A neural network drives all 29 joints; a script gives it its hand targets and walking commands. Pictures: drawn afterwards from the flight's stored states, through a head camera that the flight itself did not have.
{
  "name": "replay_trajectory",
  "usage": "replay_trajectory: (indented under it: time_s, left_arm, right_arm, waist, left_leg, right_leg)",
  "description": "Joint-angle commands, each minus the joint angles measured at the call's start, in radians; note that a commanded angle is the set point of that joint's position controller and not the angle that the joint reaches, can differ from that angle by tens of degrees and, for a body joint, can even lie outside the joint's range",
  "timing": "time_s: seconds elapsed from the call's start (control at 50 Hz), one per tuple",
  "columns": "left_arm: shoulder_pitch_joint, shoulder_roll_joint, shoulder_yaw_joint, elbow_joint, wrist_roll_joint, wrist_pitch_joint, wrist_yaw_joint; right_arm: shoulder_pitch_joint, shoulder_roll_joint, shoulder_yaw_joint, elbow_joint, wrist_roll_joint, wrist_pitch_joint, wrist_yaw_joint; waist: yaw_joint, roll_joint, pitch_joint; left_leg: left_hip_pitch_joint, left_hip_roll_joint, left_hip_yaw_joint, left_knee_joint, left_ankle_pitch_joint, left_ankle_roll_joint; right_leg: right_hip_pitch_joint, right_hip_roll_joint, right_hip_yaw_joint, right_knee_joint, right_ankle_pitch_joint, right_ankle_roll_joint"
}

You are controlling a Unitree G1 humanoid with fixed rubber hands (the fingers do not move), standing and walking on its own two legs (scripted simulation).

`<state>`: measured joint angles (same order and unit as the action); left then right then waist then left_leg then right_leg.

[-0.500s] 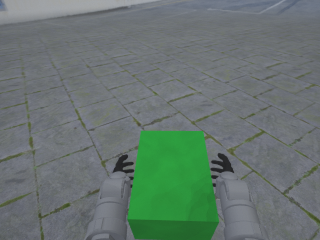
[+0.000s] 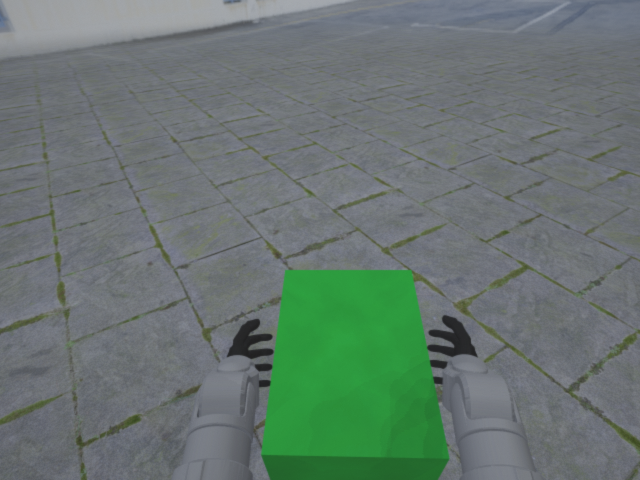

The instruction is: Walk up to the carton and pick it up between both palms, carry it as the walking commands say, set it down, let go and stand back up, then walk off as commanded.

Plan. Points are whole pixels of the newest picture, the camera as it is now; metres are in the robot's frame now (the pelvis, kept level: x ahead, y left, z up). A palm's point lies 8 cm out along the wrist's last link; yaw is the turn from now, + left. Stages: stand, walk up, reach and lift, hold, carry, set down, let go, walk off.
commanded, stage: hold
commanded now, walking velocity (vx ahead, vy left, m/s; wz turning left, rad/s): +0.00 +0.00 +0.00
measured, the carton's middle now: (349, 371) +0.34 -0.01 -0.03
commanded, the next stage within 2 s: carry in 0.74 s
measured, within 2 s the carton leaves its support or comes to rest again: neither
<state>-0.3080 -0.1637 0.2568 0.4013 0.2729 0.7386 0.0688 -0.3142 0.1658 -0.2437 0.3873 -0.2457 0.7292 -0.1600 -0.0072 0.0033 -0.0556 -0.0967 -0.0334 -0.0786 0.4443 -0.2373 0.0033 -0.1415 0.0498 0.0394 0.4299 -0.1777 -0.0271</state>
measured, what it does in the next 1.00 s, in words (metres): stands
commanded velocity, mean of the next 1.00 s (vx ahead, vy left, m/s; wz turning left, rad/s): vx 0.15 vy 0.00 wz -0.18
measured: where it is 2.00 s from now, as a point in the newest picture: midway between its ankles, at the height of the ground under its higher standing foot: (383, 473)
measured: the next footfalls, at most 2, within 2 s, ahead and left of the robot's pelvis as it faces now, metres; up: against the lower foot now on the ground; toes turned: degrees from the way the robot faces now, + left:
right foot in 1.26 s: +0.17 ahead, -0.12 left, +0.00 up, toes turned -20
left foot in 1.60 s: +0.53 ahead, -0.02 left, +0.00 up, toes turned -15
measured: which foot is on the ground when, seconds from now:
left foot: down 0.00-1.00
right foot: down 0.00-1.00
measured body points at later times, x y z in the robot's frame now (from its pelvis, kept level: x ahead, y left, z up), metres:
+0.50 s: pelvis -0.01 +0.00 +0.00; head -0.09 +0.00 +0.44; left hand +0.29 +0.15 +0.03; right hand +0.29 -0.15 +0.04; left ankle +0.01 +0.12 -0.74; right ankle +0.04 -0.10 -0.74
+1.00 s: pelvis +0.03 +0.00 -0.01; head -0.03 -0.01 +0.44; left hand +0.33 +0.14 +0.06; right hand +0.33 -0.16 +0.06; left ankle +0.01 +0.12 -0.74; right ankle +0.05 -0.11 -0.74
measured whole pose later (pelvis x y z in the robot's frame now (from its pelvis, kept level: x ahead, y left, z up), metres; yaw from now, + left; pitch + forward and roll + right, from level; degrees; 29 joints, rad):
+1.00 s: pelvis +0.03 +0.00 -0.01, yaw -5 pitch +1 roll +0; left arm -0.27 -0.15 0.20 0.11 0.10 0.95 0.24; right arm -0.32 0.17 -0.14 0.16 -0.16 0.93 -0.23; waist 0.03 0.02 -0.15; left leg -0.23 0.03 0.07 0.57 -0.35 0.00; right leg -0.36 -0.01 -0.05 0.62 -0.37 0.00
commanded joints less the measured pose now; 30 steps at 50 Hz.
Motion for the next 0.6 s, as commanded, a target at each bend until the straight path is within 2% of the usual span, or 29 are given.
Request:
replay_trajectory:
  time_s: [0.0, 0.02, 0.04, 0.06, 0.08, 0.1, 0.12, 0.14, 0.16, 0.18, 0.2, 0.22, 0.24, 0.26, 0.28, 0.32, 0.34, 0.36, 0.38, 0.4, 0.42, 0.44, 0.46, 0.48, 0.5, 0.52, 0.54, 0.56, 0.58]
  left_arm:
    - [-0.762, -1.012, -0.631, -0.230, -0.363, -0.088, -0.362]
    - [-0.726, -1.032, -0.647, -0.198, -0.373, -0.077, -0.368]
    - [-0.760, -1.027, -0.662, -0.262, -0.380, -0.088, -0.356]
    - [-0.701, -1.042, -0.682, -0.271, -0.385, -0.079, -0.350]
    - [-0.725, -1.021, -0.655, -0.252, -0.380, -0.077, -0.358]
    - [-0.655, -1.018, -0.596, -0.169, -0.329, -0.057, -0.358]
    - [-0.679, -1.044, -0.611, -0.163, -0.349, -0.061, -0.359]
    - [-0.726, -1.003, -0.603, -0.170, -0.343, -0.066, -0.364]
    - [-0.712, -1.005, -0.577, -0.118, -0.327, -0.063, -0.371]
    - [-0.740, -1.015, -0.569, -0.111, -0.328, -0.075, -0.371]
    - [-0.788, -1.021, -0.575, -0.151, -0.343, -0.079, -0.376]
    - [-0.826, -1.025, -0.595, -0.154, -0.360, -0.092, -0.384]
    - [-0.842, -1.027, -0.566, -0.127, -0.363, -0.099, -0.387]
    - [-0.838, -1.050, -0.585, -0.109, -0.364, -0.095, -0.383]
    - [-0.851, -1.031, -0.572, -0.094, -0.352, -0.104, -0.386]
    - [-0.874, -1.030, -0.568, -0.104, -0.349, -0.105, -0.383]
    - [-0.859, -1.025, -0.545, -0.072, -0.350, -0.112, -0.382]
    - [-0.829, -1.035, -0.528, -0.028, -0.334, -0.095, -0.382]
    - [-0.842, -1.027, -0.496, 0.004, -0.326, -0.102, -0.383]
    - [-0.843, -1.026, -0.512, -0.003, -0.312, -0.108, -0.393]
    - [-0.836, -1.055, -0.520, -0.030, -0.332, -0.105, -0.398]
    - [-0.803, -1.047, -0.525, -0.039, -0.329, -0.103, -0.391]
    - [-0.817, -1.061, -0.508, -0.001, -0.327, -0.101, -0.396]
    - [-0.860, -1.021, -0.508, -0.021, -0.335, -0.103, -0.398]
    - [-0.829, -1.041, -0.508, -0.001, -0.315, -0.098, -0.397]
    - [-0.846, -1.031, -0.493, 0.001, -0.313, -0.102, -0.399]
    - [-0.827, -1.046, -0.484, 0.035, -0.319, -0.098, -0.404]
    - [-0.877, -1.015, -0.512, -0.023, -0.333, -0.114, -0.407]
    - [-0.859, -1.002, -0.484, -0.015, -0.327, -0.117, -0.411]
  right_arm:
    - [-0.652, 1.077, 0.577, -0.099, 0.321, -0.050, 0.448]
    - [-0.657, 1.073, 0.591, -0.117, 0.331, -0.059, 0.449]
    - [-0.630, 1.071, 0.586, -0.110, 0.327, -0.054, 0.449]
    - [-0.573, 1.078, 0.598, -0.123, 0.320, -0.048, 0.450]
    - [-0.596, 1.096, 0.593, -0.128, 0.320, -0.048, 0.443]
    - [-0.587, 1.054, 0.529, -0.075, 0.288, -0.031, 0.441]
    - [-0.594, 1.060, 0.548, -0.085, 0.288, -0.034, 0.440]
    - [-0.573, 1.088, 0.522, -0.022, 0.275, -0.031, 0.446]
    - [-0.623, 1.061, 0.502, -0.024, 0.282, -0.039, 0.452]
    - [-0.671, 1.049, 0.517, -0.040, 0.279, -0.045, 0.456]
    - [-0.659, 1.069, 0.508, -0.020, 0.293, -0.045, 0.461]
    - [-0.710, 1.075, 0.526, -0.030, 0.303, -0.061, 0.467]
    - [-0.755, 1.065, 0.530, -0.061, 0.322, -0.062, 0.469]
    - [-0.769, 1.046, 0.527, -0.054, 0.322, -0.069, 0.467]
    - [-0.824, 1.033, 0.533, -0.078, 0.325, -0.078, 0.470]
    - [-0.785, 1.085, 0.531, -0.017, 0.313, -0.071, 0.469]
    - [-0.788, 1.087, 0.530, -0.010, 0.326, -0.070, 0.468]
    - [-0.743, 1.071, 0.506, 0.021, 0.309, -0.064, 0.467]
    - [-0.755, 1.068, 0.460, 0.081, 0.281, -0.067, 0.466]
    - [-0.772, 1.072, 0.463, 0.057, 0.295, -0.081, 0.468]
    - [-0.716, 1.081, 0.464, 0.077, 0.284, -0.068, 0.470]
    - [-0.723, 1.075, 0.488, 0.039, 0.292, -0.070, 0.472]
    - [-0.774, 1.032, 0.464, 0.037, 0.284, -0.077, 0.471]
    - [-0.696, 1.058, 0.449, 0.093, 0.268, -0.069, 0.468]
    - [-0.742, 1.066, 0.455, 0.070, 0.269, -0.072, 0.466]
    - [-0.725, 1.059, 0.431, 0.128, 0.264, -0.072, 0.475]
    - [-0.757, 1.052, 0.437, 0.077, 0.280, -0.077, 0.471]
    - [-0.780, 1.091, 0.482, 0.046, 0.291, -0.085, 0.471]
    - [-0.788, 1.089, 0.482, 0.021, 0.300, -0.090, 0.470]
  waist:
    - [0.003, 0.039, -0.407]
    - [-0.004, 0.024, -0.426]
    - [-0.013, 0.042, -0.463]
    - [-0.022, 0.006, -0.450]
    - [-0.003, 0.016, -0.447]
    - [-0.008, 0.010, -0.327]
    - [-0.023, -0.009, -0.289]
    - [-0.016, -0.015, -0.292]
    - [0.002, 0.004, -0.262]
    - [-0.007, -0.053, -0.236]
    - [0.010, 0.009, -0.239]
    - [-0.003, -0.036, -0.293]
    - [0.006, -0.008, -0.278]
    - [-0.011, 0.026, -0.292]
    - [-0.005, 0.029, -0.317]
    - [0.010, -0.015, -0.334]
    - [0.019, 0.000, -0.351]
    - [0.014, 0.022, -0.323]
    - [0.010, -0.007, -0.332]
    - [0.023, 0.023, -0.321]
    - [0.005, 0.024, -0.370]
    - [0.011, 0.006, -0.333]
    - [0.002, -0.013, -0.379]
    - [-0.014, -0.029, -0.294]
    - [0.009, 0.014, -0.307]
    - [0.011, -0.010, -0.284]
    - [0.009, 0.024, -0.282]
    - [0.014, -0.001, -0.338]
    - [0.022, -0.016, -0.338]
  left_leg:
    - [-0.015, -0.039, -0.018, -0.080, 0.178, 0.009]
    - [0.006, -0.031, -0.011, -0.060, 0.190, 0.009]
    - [0.021, -0.031, -0.029, -0.065, 0.269, 0.000]
    - [0.051, -0.023, -0.027, -0.062, 0.311, 0.001]
    - [0.003, -0.036, -0.012, -0.067, 0.240, 0.005]
    - [-0.017, -0.035, -0.017, -0.080, 0.191, 0.008]
    - [-0.013, -0.028, -0.022, -0.081, 0.167, 0.012]
    - [-0.029, -0.032, -0.016, -0.089, 0.103, 0.016]
    - [-0.079, -0.026, -0.025, -0.098, 0.045, 0.019]
    - [-0.047, -0.012, -0.030, -0.093, -0.015, 0.026]
    - [-0.076, -0.030, -0.019, -0.091, -0.007, 0.021]
    - [-0.068, -0.023, -0.031, -0.078, -0.032, 0.023]
    - [-0.128, -0.021, -0.023, -0.091, -0.068, 0.027]
    - [-0.124, -0.013, -0.035, -0.091, -0.040, 0.021]
    - [-0.135, -0.013, -0.028, -0.082, -0.075, 0.020]
    - [-0.072, -0.018, -0.024, -0.062, -0.041, 0.021]
    - [-0.079, -0.017, -0.018, -0.074, 0.013, 0.022]
    - [-0.093, -0.021, -0.010, -0.078, 0.008, 0.018]
    - [-0.078, -0.014, -0.020, -0.081, -0.002, 0.019]
    - [-0.058, -0.024, -0.013, -0.076, 0.010, 0.017]
    - [-0.048, -0.020, -0.016, -0.078, 0.070, 0.016]
    - [-0.049, -0.007, -0.023, -0.087, 0.081, 0.015]
    - [-0.039, -0.012, -0.025, -0.092, 0.058, 0.016]
    - [-0.087, -0.012, -0.017, -0.094, 0.001, 0.016]
    - [-0.059, -0.015, -0.019, -0.089, 0.036, 0.022]
    - [-0.055, -0.027, -0.013, -0.089, -0.004, 0.018]
    - [-0.102, -0.023, -0.010, -0.100, -0.022, 0.017]
    - [-0.089, -0.019, -0.009, -0.088, 0.020, 0.023]
    - [-0.092, -0.025, -0.002, -0.080, 0.017, 0.020]
  right_leg:
    - [0.193, 0.012, 0.040, -0.045, 0.193, 0.018]
    - [0.209, 0.008, 0.037, -0.031, 0.214, 0.021]
    - [0.205, 0.014, 0.036, -0.031, 0.272, 0.017]
    - [0.197, 0.020, 0.035, -0.030, 0.300, 0.019]
    - [0.213, 0.016, 0.035, -0.035, 0.264, 0.025]
    - [0.180, 0.009, 0.041, -0.050, 0.207, 0.024]
    - [0.150, 0.009, 0.040, -0.057, 0.172, 0.020]
    - [0.134, 0.004, 0.039, -0.064, 0.120, 0.023]
    - [0.145, 0.001, 0.039, -0.063, 0.064, 0.016]
    - [0.091, 0.003, 0.036, -0.059, -0.022, 0.017]
    - [0.109, -0.005, 0.042, -0.063, -0.016, 0.019]
    - [0.104, -0.004, 0.042, -0.046, -0.042, 0.009]
    - [0.128, 0.005, 0.030, -0.038, -0.051, 0.018]
    - [0.137, 0.002, 0.035, -0.030, -0.020, 0.010]
    - [0.152, 0.000, 0.035, -0.025, -0.048, 0.013]
    - [0.119, -0.004, 0.037, -0.031, -0.054, 0.011]
    - [0.142, -0.002, 0.027, -0.035, 0.001, 0.020]
    - [0.140, -0.004, 0.030, -0.031, 0.016, 0.018]
    - [0.125, -0.004, 0.027, -0.032, -0.001, 0.013]
    - [0.096, -0.014, 0.036, -0.046, -0.011, 0.010]
    - [0.149, -0.002, 0.030, -0.035, 0.074, 0.015]
    - [0.149, 0.003, 0.019, -0.029, 0.090, 0.016]
    - [0.151, 0.011, 0.019, -0.034, 0.065, 0.012]
    - [0.148, 0.004, 0.021, -0.044, 0.028, 0.016]
    - [0.133, -0.001, 0.034, -0.043, 0.043, 0.010]
    - [0.106, -0.007, 0.032, -0.059, -0.015, 0.012]
    - [0.138, -0.003, 0.027, -0.049, -0.002, 0.016]
    - [0.141, -0.003, 0.037, -0.047, 0.034, 0.020]
    - [0.162, -0.005, 0.036, -0.049, 0.032, 0.027]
